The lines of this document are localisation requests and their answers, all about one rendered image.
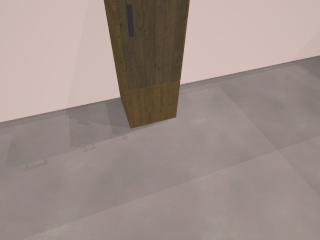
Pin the handle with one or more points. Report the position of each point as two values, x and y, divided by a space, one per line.
130 22

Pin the cupboard door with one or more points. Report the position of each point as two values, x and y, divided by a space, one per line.
153 56

